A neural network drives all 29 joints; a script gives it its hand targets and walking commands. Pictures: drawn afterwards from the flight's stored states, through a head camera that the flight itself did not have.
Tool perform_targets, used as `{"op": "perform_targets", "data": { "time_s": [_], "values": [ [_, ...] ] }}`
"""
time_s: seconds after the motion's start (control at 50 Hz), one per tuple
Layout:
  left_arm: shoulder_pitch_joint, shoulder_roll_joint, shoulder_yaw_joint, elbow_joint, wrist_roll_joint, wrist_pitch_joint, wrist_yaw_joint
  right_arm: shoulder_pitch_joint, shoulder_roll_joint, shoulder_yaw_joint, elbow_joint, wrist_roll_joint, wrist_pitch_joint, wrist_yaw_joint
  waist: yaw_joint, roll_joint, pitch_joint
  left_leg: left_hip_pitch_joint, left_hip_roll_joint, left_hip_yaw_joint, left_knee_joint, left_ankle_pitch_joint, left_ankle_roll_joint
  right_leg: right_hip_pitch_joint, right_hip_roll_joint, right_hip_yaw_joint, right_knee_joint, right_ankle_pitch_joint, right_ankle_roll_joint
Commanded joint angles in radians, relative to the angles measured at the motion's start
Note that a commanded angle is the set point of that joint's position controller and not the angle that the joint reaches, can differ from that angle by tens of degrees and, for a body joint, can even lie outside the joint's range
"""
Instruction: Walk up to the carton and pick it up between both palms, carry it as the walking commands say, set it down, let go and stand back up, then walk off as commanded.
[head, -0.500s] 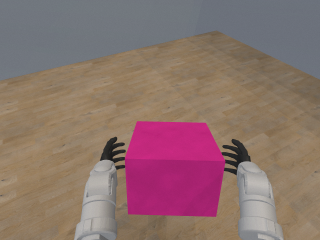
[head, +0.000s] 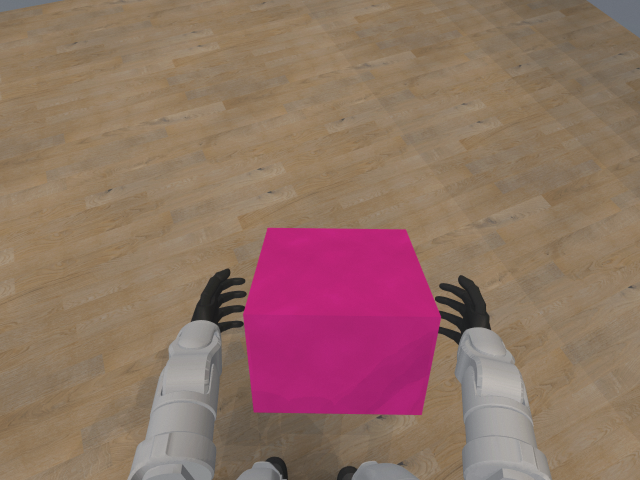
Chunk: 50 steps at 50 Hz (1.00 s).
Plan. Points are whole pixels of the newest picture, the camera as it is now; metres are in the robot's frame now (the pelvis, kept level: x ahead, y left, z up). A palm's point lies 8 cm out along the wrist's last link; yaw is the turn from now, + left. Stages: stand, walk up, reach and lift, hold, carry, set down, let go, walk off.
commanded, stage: set down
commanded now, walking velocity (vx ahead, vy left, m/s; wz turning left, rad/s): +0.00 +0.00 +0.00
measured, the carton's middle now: (337, 312) +0.37 -0.06 -0.21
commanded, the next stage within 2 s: none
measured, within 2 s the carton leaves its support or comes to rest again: neither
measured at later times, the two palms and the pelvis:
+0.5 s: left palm (224, 325) +0.35 +0.13 -0.16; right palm (443, 337) +0.29 -0.21 -0.15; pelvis -0.04 +0.01 -0.08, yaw -3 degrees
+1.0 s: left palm (228, 318) +0.39 +0.13 -0.23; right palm (427, 334) +0.32 -0.21 -0.22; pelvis -0.09 +0.03 -0.16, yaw -3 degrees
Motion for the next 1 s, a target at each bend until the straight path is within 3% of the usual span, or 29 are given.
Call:
{"op": "perform_targets", "data": {
  "time_s": [0.0,0.02,0.04,0.06,0.1,0.12,0.14,0.16,0.26,0.28,0.3,0.36,0.38,0.4,0.42,0.44,0.46,0.52,0.58,0.6,0.62,0.64,0.66,0.88,0.9,0.92,0.94,0.96,0.98],
  "values": [
    [-0.53,-0.787,-0.508,-0.098,-0.175,-0.141,-0.221,-0.557,0.792,0.614,-0.046,0.231,-0.115,0.26,0.023,-0.044,-0.552,0.161,-0.026,-0.052,0.087,0.428,0.047,0.11,0.024,0.118,0.077,0.563,0.06],
    [-0.546,-0.7,-0.456,-0.057,-0.129,-0.144,-0.214,-0.57,0.776,0.609,-0.012,0.242,-0.123,0.269,0.083,-0.022,-0.514,0.125,-0.025,-0.022,0.099,0.384,0.05,0.011,0.025,0.118,0.09,0.518,0.069],
    [-0.484,-0.768,-0.47,-0.069,-0.153,-0.155,-0.206,-0.508,0.801,0.626,0.013,0.23,-0.131,0.271,0.049,-0.038,-0.613,0.13,-0.035,-0.03,0.117,0.426,0.043,0.094,0.033,0.108,0.115,0.583,0.068],
    [-0.481,-0.755,-0.471,-0.081,-0.143,-0.169,-0.198,-0.529,0.832,0.653,0.027,0.259,-0.146,0.274,0.118,-0.015,-0.643,0.12,-0.031,-0.034,0.143,0.471,0.04,0.069,0.024,0.129,0.138,0.606,0.074],
    [-0.424,-0.758,-0.444,0.028,-0.137,-0.164,-0.202,-0.549,0.753,0.638,0.008,0.233,-0.159,0.263,0.069,-0.057,-0.612,0.066,-0.034,-0.048,0.162,0.443,0.049,0.0,0.028,0.115,0.166,0.632,0.083],
    [-0.38,-0.759,-0.416,0.085,-0.115,-0.151,-0.205,-0.582,0.746,0.648,0.012,0.238,-0.162,0.261,0.112,-0.008,-0.613,0.056,-0.041,-0.049,0.181,0.404,0.049,-0.019,0.008,0.142,0.176,0.593,0.077],
    [-0.444,-0.786,-0.457,0.037,-0.146,-0.15,-0.201,-0.531,0.724,0.63,0.005,0.23,-0.165,0.259,0.045,0.025,-0.655,0.108,-0.034,-0.048,0.188,0.412,0.044,-0.07,0.026,0.117,0.199,0.541,0.071],
    [-0.398,-0.832,-0.474,0.064,-0.136,-0.145,-0.197,-0.565,0.748,0.67,-0.043,0.247,-0.173,0.26,0.07,0.035,-0.682,0.116,-0.039,-0.052,0.225,0.462,0.039,-0.115,0.025,0.13,0.198,0.526,0.074],
    [-0.535,-0.857,-0.554,-0.019,-0.169,-0.16,-0.194,-0.495,0.697,0.58,0.057,0.182,-0.163,0.262,-0.053,0.079,-0.772,0.118,-0.028,-0.058,0.275,0.511,-0.007,-0.276,0.055,0.09,0.231,0.498,0.07],
    [-0.53,-0.865,-0.548,0.014,-0.187,-0.156,-0.195,-0.552,0.699,0.615,0.023,0.217,-0.168,0.271,-0.007,0.069,-0.838,0.143,-0.024,-0.06,0.295,0.499,-0.002,-0.278,0.054,0.093,0.259,0.46,0.061],
    [-0.551,-0.875,-0.59,-0.016,-0.2,-0.159,-0.202,-0.567,0.649,0.607,0.006,0.186,-0.17,0.272,-0.085,0.111,-0.864,0.127,-0.039,-0.057,0.313,0.548,-0.008,-0.335,0.06,0.079,0.265,0.495,0.07],
    [-0.617,-0.839,-0.59,-0.037,-0.198,-0.175,-0.192,-0.637,0.716,0.646,-0.005,0.251,-0.182,0.276,-0.006,0.078,-0.948,0.077,-0.034,-0.034,0.377,0.521,-0.005,-0.385,0.056,0.09,0.323,0.477,0.078],
    [-0.637,-0.844,-0.593,-0.055,-0.215,-0.168,-0.186,-0.66,0.703,0.635,-0.012,0.243,-0.186,0.281,-0.051,0.073,-0.945,0.026,-0.046,-0.036,0.4,0.487,-0.003,-0.401,0.067,0.066,0.356,0.445,0.073],
    [-0.659,-0.849,-0.611,-0.095,-0.222,-0.171,-0.184,-0.707,0.725,0.668,-0.039,0.26,-0.186,0.283,-0.004,0.065,-1.034,0.002,-0.048,-0.022,0.425,0.484,-0.008,-0.333,0.054,0.093,0.366,0.494,0.073],
    [-0.674,-0.838,-0.582,-0.013,-0.213,-0.162,-0.178,-0.695,0.698,0.614,0.018,0.231,-0.18,0.279,-0.073,0.021,-0.954,-0.065,-0.044,-0.041,0.42,0.44,0.007,-0.408,0.059,0.058,0.387,0.453,0.078],
    [-0.722,-0.85,-0.601,-0.062,-0.239,-0.17,-0.172,-0.79,0.743,0.689,-0.04,0.285,-0.178,0.28,0.003,-0.001,-1.053,-0.066,-0.051,-0.016,0.452,0.394,0.003,-0.327,0.054,0.075,0.403,0.432,0.079],
    [-0.762,-0.803,-0.553,-0.021,-0.205,-0.156,-0.179,-0.789,0.704,0.583,0.031,0.22,-0.159,0.275,-0.068,0.03,-0.969,-0.183,-0.065,0.002,0.459,0.284,0.011,-0.389,0.054,0.057,0.418,0.356,0.082],
    [-0.772,-0.848,-0.527,-0.01,-0.189,-0.114,-0.18,-0.831,0.774,0.646,-0.005,0.253,-0.13,0.286,0.009,0.024,-1.03,-0.151,-0.072,0.024,0.49,0.216,0.013,-0.412,0.062,0.061,0.451,0.286,0.079],
    [-0.884,-0.803,-0.456,0.088,-0.16,-0.075,-0.187,-0.963,0.698,0.59,0.083,0.249,-0.086,0.303,0.018,0.084,-0.842,-0.239,-0.077,0.039,0.501,0.01,0.016,-0.568,0.045,0.052,0.459,0.07,0.071],
    [-0.898,-0.835,-0.469,0.061,-0.179,-0.07,-0.184,-0.993,0.741,0.62,0.057,0.268,-0.079,0.313,0.016,0.015,-0.897,-0.199,-0.075,0.029,0.519,0.025,0.016,-0.529,0.049,0.055,0.46,0.081,0.066],
    [-0.97,-0.83,-0.439,0.112,-0.16,-0.058,-0.18,-1.043,0.698,0.571,0.098,0.261,-0.07,0.323,0.022,0.11,-0.879,-0.222,-0.084,0.037,0.532,-0.063,0.02,-0.612,0.039,0.049,0.481,-0.016,0.048],
    [-1.001,-0.859,-0.429,0.134,-0.163,-0.041,-0.178,-1.051,0.713,0.591,0.115,0.264,-0.057,0.329,0.02,0.048,-0.852,-0.159,-0.074,0.033,0.529,-0.087,0.011,-0.66,0.058,0.024,0.488,-0.064,0.056],
    [-1.049,-0.823,-0.423,0.138,-0.156,-0.022,-0.19,-1.081,0.663,0.519,0.133,0.242,-0.046,0.334,-0.025,0.119,-0.792,-0.235,-0.079,0.053,0.543,-0.126,0.01,-0.682,0.047,0.042,0.469,-0.105,0.047],
    [-1.206,-0.896,-0.337,0.178,-0.199,0.005,-0.216,-1.235,0.713,0.416,0.148,0.238,-0.006,0.358,-0.037,0.061,-0.953,-0.279,-0.094,0.062,0.631,-0.077,0.02,-0.687,0.053,0.014,0.558,-0.059,0.043],
    [-1.208,-0.906,-0.347,0.202,-0.212,0.004,-0.216,-1.222,0.674,0.368,0.176,0.22,-0.009,0.356,-0.107,0.038,-0.885,-0.271,-0.084,0.017,0.611,-0.09,0.021,-0.762,0.07,-0.021,0.582,-0.048,0.045],
    [-1.256,-0.895,-0.366,0.142,-0.218,0.002,-0.21,-1.208,0.692,0.389,0.19,0.224,-0.006,0.363,-0.067,0.094,-0.986,-0.233,-0.089,0.027,0.648,-0.008,0.006,-0.793,0.071,-0.025,0.612,-0.004,0.038],
    [-1.19,-0.872,-0.345,0.195,-0.197,0.011,-0.21,-1.199,0.64,0.362,0.184,0.221,-0.02,0.372,-0.108,0.113,-0.939,-0.212,-0.078,0.015,0.661,0.043,0.012,-0.911,0.07,-0.025,0.619,0.008,0.043],
    [-1.179,-0.861,-0.315,0.221,-0.188,0.012,-0.199,-1.228,0.65,0.374,0.187,0.236,-0.016,0.378,-0.044,0.108,-0.979,-0.177,-0.07,0.005,0.667,-0.001,0.011,-0.915,0.066,-0.016,0.634,-0.039,0.033],
    [-1.221,-0.911,-0.388,0.128,-0.238,-0.002,-0.193,-1.236,0.666,0.428,0.085,0.269,-0.033,0.378,-0.106,0.11,-1.121,-0.155,-0.081,0.024,0.696,0.07,0.007,-0.809,0.076,-0.018,0.641,0.061,0.04]
  ]
}}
